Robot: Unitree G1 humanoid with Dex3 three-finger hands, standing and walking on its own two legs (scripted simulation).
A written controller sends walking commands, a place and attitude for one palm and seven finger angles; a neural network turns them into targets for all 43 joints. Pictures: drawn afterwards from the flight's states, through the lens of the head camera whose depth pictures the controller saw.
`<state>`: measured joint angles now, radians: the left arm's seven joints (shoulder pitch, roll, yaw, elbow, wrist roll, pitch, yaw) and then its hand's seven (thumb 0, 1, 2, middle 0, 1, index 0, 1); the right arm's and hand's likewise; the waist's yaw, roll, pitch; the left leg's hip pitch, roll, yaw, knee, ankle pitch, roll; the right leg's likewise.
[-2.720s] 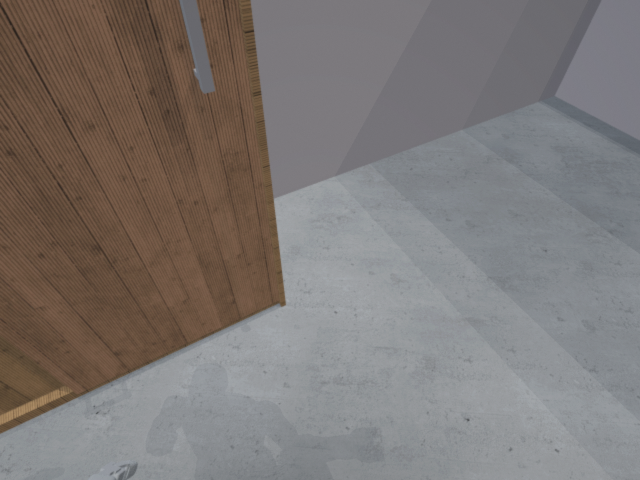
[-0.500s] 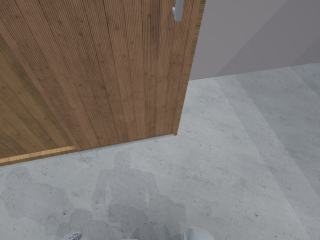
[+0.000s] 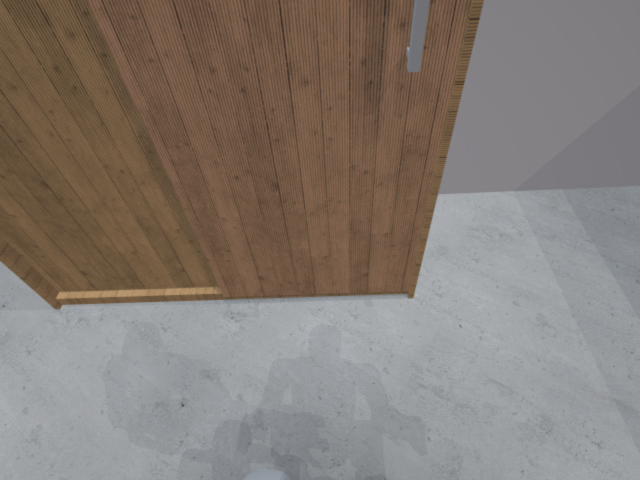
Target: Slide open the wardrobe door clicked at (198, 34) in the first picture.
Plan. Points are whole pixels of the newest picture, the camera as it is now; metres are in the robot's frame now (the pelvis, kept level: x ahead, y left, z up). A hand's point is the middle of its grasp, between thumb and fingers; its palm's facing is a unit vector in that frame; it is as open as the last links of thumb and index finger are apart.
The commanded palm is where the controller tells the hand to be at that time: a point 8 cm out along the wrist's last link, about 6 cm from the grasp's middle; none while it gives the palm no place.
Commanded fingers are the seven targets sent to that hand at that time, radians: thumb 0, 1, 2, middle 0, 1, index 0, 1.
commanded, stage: take the last steps up to it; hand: right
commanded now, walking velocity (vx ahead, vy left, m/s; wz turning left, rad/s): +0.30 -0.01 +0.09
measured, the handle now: out of the picture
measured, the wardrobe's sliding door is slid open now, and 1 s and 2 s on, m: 0.00 0.00 0.00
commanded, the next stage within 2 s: come to a stop and stand still in 0.88 s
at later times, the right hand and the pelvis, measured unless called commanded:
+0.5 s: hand out of the picture +0.03 -0.17 -0.18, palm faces +0.03 +0.98 -0.19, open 7.3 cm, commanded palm none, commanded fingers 0.00 -0.90 -0.90 0.20 0.30 0.20 0.30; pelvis +0.09 +0.01 -0.01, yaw +1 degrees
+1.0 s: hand (463, 373) +0.32 -0.20 -0.17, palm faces +0.00 +0.97 -0.24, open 7.3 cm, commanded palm none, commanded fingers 0.00 -0.90 -0.90 0.20 0.30 0.20 0.30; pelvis +0.26 -0.01 -0.02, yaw +3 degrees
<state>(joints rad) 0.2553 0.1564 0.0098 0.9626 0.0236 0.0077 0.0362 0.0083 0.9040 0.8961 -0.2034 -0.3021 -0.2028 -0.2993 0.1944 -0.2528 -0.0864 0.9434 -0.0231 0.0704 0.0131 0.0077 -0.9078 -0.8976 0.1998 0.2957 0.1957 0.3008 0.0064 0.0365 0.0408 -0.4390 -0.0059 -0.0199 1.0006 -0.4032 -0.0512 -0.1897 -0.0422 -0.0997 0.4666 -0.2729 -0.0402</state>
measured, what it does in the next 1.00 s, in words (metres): walks ahead: left foot, then right foot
